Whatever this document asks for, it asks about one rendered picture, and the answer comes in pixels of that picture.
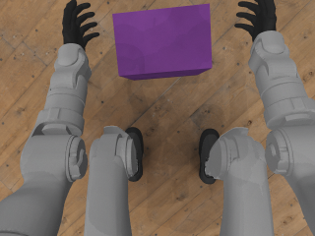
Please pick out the right robot forearm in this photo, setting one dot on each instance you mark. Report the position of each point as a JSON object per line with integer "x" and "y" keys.
{"x": 280, "y": 87}

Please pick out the robot left upper arm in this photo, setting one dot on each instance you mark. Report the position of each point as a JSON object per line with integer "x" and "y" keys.
{"x": 50, "y": 166}

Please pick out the robot right hand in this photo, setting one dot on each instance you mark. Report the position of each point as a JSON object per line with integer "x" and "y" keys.
{"x": 264, "y": 19}

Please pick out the robot right upper arm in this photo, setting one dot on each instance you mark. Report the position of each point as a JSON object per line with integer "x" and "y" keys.
{"x": 290, "y": 151}

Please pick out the left robot foot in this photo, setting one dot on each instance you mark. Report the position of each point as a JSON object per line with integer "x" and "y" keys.
{"x": 136, "y": 135}

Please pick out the left robot forearm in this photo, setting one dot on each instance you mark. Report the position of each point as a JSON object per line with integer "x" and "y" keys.
{"x": 66, "y": 98}

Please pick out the robot left hand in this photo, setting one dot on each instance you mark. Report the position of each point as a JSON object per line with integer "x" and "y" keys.
{"x": 72, "y": 31}

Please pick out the carton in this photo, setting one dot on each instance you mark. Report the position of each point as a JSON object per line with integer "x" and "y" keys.
{"x": 163, "y": 43}

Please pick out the right robot foot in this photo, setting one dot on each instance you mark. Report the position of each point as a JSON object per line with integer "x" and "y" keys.
{"x": 207, "y": 140}

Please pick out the robot foot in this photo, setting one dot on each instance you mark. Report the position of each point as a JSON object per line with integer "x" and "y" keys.
{"x": 207, "y": 140}
{"x": 136, "y": 135}

